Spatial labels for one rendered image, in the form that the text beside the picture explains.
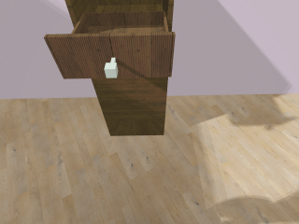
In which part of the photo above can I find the drawer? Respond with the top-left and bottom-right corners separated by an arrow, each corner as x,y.
44,11 -> 176,79

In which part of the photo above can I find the handle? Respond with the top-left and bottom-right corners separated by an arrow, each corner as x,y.
104,57 -> 119,78

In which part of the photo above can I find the cabinet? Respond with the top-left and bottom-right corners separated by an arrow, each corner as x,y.
65,0 -> 174,136

